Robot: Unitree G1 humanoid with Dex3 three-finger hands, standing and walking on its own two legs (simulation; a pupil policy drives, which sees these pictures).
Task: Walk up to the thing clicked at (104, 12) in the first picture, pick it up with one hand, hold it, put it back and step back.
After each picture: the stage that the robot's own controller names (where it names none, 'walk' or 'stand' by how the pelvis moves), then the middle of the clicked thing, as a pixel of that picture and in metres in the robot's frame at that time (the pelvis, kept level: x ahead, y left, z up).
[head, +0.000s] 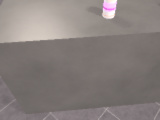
stand; (109, 6) +0.83 -0.13 +0.06
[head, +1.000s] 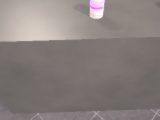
rise first; (97, 4) +0.75 -0.02 +0.09
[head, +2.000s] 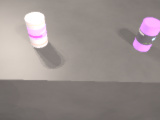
walk; (37, 30) +0.53 +0.19 +0.10
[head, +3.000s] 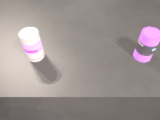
stand; (32, 45) +0.48 +0.21 +0.09
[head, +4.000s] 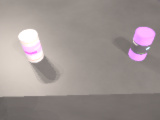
stand; (32, 46) +0.49 +0.22 +0.07
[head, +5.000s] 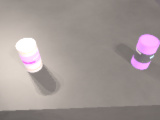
stand; (30, 55) +0.45 +0.21 +0.07
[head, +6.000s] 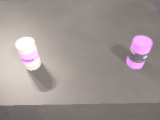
stand; (29, 54) +0.47 +0.22 +0.06
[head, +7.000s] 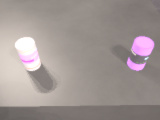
stand; (29, 54) +0.46 +0.22 +0.06
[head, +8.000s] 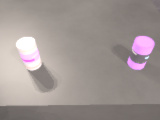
rise first; (29, 54) +0.47 +0.22 +0.06
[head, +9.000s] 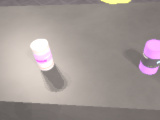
rise first; (43, 55) +0.47 +0.21 +0.06
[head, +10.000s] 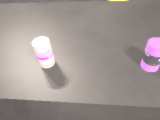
go down; (44, 52) +0.48 +0.21 +0.06
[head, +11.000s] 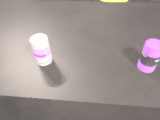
go down; (41, 50) +0.49 +0.20 +0.07
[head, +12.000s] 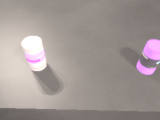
go down; (35, 54) +0.46 +0.19 +0.08
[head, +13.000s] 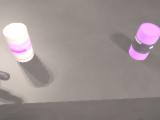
close in; (20, 43) +0.46 +0.20 +0.09
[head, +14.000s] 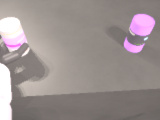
close; (14, 38) +0.48 +0.21 +0.11
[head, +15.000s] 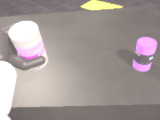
lift; (30, 47) +0.33 +0.14 +0.26
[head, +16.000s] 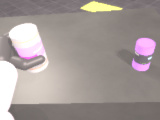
hold; (30, 49) +0.33 +0.16 +0.25
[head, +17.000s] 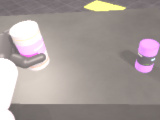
hold; (31, 46) +0.33 +0.15 +0.25
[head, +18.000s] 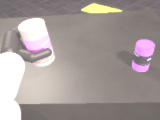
crouch; (38, 43) +0.35 +0.14 +0.25
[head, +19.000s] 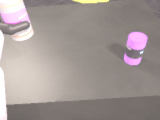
crouch; (16, 17) +0.44 +0.18 +0.27
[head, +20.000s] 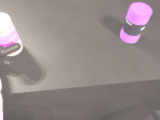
lower; (5, 35) +0.47 +0.20 +0.12
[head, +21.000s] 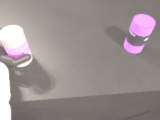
lower; (17, 47) +0.44 +0.19 +0.11
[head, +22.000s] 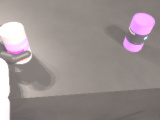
lower; (17, 44) +0.45 +0.19 +0.11
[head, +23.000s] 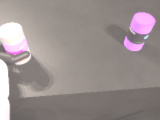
lower; (15, 44) +0.45 +0.20 +0.11
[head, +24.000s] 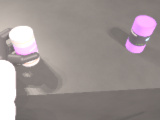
open; (25, 47) +0.44 +0.18 +0.11
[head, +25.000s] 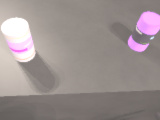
sink last; (20, 41) +0.44 +0.18 +0.11
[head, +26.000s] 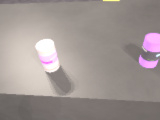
sink last; (48, 56) +0.45 +0.19 +0.08
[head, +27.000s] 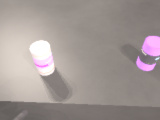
stand; (43, 58) +0.43 +0.18 +0.07
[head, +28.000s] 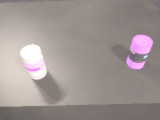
stand; (34, 62) +0.43 +0.19 +0.07
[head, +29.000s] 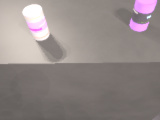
walk; (37, 23) +0.55 +0.20 +0.10
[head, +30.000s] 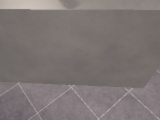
walk; out of the picture +0.82 +0.13 +0.09
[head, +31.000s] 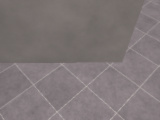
stand; out of the picture +1.17 +0.21 +0.09
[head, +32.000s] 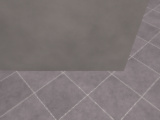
stand; out of the picture +1.14 +0.21 +0.08
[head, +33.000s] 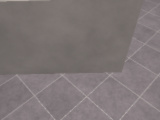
stand; out of the picture +1.16 +0.22 +0.06
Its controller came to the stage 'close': yes
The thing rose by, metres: 0.23
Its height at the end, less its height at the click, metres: +0.00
